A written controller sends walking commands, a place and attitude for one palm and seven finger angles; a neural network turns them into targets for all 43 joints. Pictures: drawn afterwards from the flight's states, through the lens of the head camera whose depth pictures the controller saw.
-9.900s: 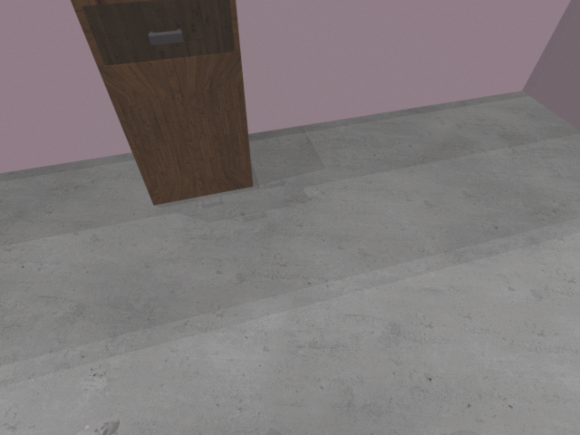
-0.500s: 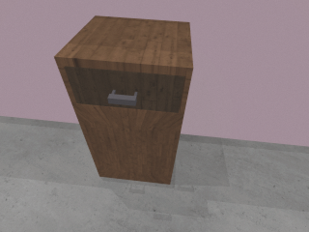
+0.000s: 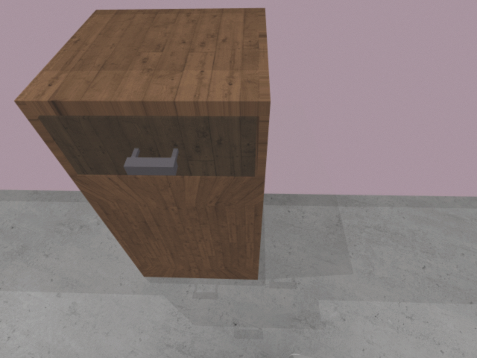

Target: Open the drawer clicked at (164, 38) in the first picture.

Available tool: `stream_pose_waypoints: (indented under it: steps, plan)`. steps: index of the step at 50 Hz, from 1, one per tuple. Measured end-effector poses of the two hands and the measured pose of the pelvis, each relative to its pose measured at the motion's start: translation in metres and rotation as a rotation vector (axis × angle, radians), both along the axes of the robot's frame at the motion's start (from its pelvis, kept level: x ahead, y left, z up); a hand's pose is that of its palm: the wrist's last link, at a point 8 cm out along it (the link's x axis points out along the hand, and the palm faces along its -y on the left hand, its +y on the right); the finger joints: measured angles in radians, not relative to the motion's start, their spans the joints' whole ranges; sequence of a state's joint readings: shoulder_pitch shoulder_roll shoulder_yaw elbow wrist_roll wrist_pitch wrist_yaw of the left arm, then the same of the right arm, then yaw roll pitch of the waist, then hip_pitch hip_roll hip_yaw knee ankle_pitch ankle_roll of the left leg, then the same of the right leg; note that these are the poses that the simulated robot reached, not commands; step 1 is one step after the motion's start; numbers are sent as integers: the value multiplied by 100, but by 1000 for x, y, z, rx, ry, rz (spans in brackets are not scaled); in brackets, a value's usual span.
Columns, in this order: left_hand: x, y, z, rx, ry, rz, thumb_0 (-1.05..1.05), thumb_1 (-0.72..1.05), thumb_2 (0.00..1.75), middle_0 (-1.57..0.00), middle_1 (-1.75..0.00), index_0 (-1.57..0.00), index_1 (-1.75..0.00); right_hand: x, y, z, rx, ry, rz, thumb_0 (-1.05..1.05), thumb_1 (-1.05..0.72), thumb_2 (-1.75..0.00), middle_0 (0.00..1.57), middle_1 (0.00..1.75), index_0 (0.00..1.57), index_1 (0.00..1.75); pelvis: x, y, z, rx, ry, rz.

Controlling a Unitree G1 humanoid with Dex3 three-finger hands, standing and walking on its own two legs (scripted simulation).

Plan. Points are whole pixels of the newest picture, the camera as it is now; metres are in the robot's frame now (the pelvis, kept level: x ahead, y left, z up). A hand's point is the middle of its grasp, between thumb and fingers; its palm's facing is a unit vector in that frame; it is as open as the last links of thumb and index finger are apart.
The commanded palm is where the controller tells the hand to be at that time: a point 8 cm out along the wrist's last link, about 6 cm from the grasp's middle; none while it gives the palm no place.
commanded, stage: come to a stop and stand still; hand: left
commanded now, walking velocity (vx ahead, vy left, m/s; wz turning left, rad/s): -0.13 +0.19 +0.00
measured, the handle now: (153, 159) +0.50 +0.20 +0.02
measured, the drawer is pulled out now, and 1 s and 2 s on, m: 0.00 0.00 0.00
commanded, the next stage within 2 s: look again from close up in 1.20 s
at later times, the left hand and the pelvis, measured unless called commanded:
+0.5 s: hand out of the picture -0.06 +0.22 -0.15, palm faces +0.08 -0.98 -0.17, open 7.4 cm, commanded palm none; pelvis -0.08 +0.04 +0.02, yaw +1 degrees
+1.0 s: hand out of the picture -0.08 +0.13 -0.17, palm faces +0.08 -0.99 -0.11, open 7.3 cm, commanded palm none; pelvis -0.06 -0.01 +0.01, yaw +1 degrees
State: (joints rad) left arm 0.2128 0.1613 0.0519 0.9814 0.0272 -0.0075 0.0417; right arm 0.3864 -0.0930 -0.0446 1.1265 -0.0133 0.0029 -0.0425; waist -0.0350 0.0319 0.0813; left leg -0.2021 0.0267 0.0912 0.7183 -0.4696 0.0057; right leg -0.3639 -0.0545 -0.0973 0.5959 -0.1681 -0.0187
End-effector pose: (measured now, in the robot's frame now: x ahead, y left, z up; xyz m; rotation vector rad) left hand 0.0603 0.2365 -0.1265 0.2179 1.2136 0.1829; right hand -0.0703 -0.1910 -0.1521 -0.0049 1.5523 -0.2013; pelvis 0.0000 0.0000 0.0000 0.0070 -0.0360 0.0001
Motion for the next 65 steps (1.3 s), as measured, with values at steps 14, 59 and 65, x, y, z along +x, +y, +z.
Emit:
stream_pose_waypoints:
  steps: [14,59,65]
  plan:
    - [-36,12,-12,-69,-84,50,0,92,90,-21,-30,-20,-30,57,-33,20,-145,-287,133,0,-91,-90,19,30,19,30,-57,21,-4,-18,-6,33]
    - [-154,-62,-7,-164,225,103,0,91,90,-20,-30,-20,-30,7,-27,22,-66,-122,121,3,-94,-90,20,30,20,30,-54,-7,18,-9,6,10]
    - [-156,-52,-3,-133,244,95,0,91,90,-20,-30,-20,-30,9,-29,22,-64,-122,116,2,-93,-90,20,30,20,30,-53,-8,19,-5,8,6]
